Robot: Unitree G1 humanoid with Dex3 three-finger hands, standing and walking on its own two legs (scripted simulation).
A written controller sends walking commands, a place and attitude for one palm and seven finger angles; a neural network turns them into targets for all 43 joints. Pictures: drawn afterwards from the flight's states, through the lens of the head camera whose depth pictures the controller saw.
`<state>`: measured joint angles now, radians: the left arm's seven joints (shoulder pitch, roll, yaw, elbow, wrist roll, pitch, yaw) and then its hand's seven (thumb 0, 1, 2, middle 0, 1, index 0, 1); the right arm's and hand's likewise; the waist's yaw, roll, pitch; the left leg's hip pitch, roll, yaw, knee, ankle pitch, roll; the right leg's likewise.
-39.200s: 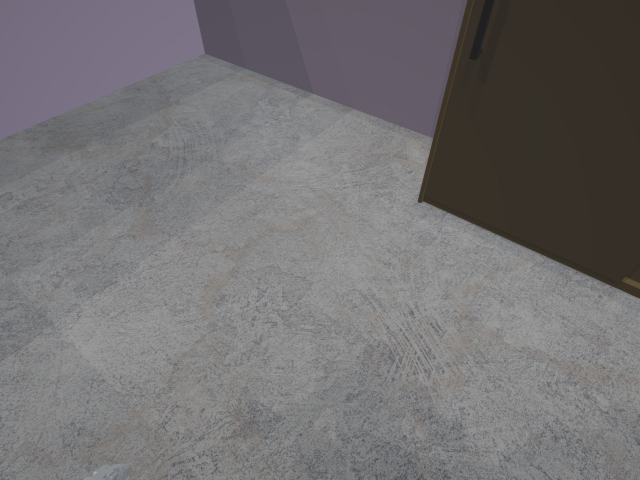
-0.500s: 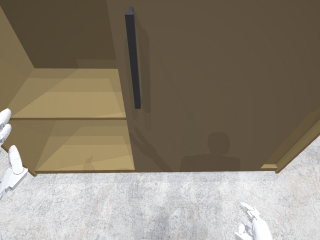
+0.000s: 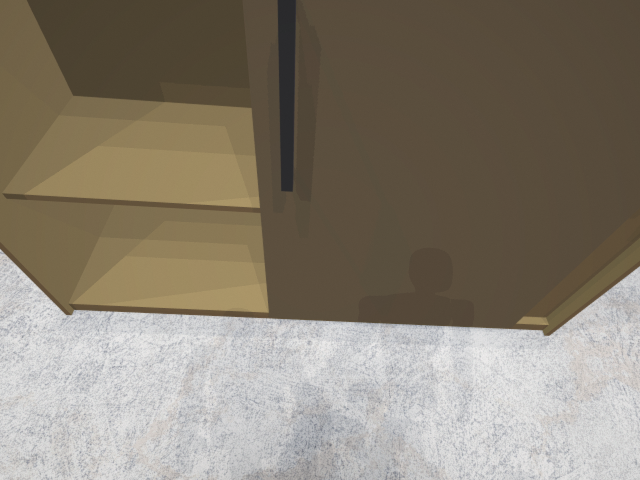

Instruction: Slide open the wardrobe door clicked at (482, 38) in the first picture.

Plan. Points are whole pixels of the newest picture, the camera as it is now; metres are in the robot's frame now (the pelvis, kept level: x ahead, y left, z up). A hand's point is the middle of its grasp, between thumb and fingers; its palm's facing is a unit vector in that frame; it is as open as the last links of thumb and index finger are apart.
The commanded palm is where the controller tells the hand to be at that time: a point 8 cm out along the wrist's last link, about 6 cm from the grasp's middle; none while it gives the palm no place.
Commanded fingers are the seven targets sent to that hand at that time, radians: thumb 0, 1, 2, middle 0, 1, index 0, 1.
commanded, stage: let the arm hang, fingers relaxed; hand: left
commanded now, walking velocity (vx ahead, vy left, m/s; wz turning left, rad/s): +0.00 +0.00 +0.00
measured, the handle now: (288, 101) +0.63 +0.09 +0.12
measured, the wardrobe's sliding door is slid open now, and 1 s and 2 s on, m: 0.66 0.66 0.66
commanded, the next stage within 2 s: look to check the result in 0.70 s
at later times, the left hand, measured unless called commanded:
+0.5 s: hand out of the picture +0.02 +0.19 -0.17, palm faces -0.01 -0.98 -0.19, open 7.3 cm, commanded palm none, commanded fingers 0.00 0.90 0.90 -0.20 -0.30 -0.20 -0.30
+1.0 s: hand out of the picture +0.01 +0.19 -0.17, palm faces +0.00 -0.98 -0.19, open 7.4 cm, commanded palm none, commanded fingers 0.00 0.90 0.90 -0.20 -0.30 -0.20 -0.30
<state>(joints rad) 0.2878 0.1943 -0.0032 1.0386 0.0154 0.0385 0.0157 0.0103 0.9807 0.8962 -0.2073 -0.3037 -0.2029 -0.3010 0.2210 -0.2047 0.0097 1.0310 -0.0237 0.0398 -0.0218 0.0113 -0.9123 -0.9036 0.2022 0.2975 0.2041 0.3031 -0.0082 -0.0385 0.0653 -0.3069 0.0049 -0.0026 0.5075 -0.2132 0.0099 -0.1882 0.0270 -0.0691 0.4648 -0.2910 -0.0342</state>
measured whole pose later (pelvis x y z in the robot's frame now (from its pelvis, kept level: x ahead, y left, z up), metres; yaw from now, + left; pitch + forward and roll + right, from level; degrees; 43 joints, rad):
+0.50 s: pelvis +0.00 +0.02 +0.00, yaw -1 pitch +0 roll +0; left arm 0.25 0.15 0.00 1.13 0.02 0.00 0.04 0.01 0.92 0.90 -0.20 -0.30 -0.20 -0.30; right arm 0.25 -0.15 -0.01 1.14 -0.02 0.01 -0.04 0.02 -0.93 -0.90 0.20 0.30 0.21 0.30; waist -0.01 0.01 0.02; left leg -0.25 -0.02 0.03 0.44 -0.18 0.04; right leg -0.15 0.00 -0.04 0.43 -0.27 -0.01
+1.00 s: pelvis +0.02 +0.02 +0.01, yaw -1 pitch +0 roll +0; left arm 0.26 0.16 0.00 1.15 0.01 -0.01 0.03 0.01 0.91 0.90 -0.20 -0.30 -0.20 -0.30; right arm 0.21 -0.16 0.00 1.14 -0.01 0.01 -0.04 0.01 -0.92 -0.90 0.20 0.30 0.20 0.30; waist -0.01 0.00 0.04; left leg -0.21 -0.03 0.03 0.40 -0.19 0.04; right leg -0.11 -0.01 -0.04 0.38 -0.27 0.00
